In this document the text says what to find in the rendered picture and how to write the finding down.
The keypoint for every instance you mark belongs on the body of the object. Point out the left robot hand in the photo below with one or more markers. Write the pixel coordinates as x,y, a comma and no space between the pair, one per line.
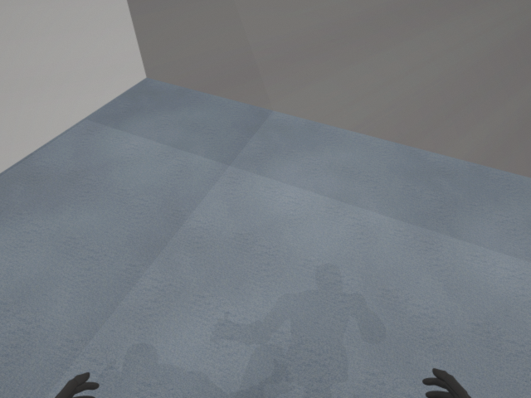
77,385

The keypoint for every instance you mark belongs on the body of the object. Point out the right robot hand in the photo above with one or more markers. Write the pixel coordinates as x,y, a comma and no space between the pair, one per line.
445,381

